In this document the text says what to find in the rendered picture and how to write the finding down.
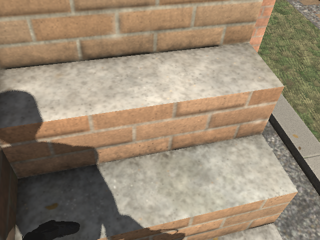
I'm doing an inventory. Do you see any robot left hand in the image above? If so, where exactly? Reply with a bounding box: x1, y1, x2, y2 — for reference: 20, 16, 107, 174
22, 220, 80, 240

